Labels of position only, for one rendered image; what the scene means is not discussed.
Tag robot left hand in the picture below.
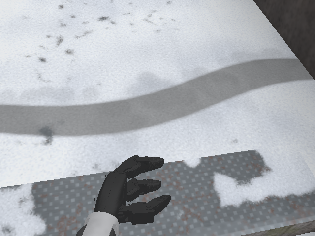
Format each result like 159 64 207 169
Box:
94 154 171 225

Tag robot left forearm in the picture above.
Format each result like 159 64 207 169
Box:
76 211 119 236

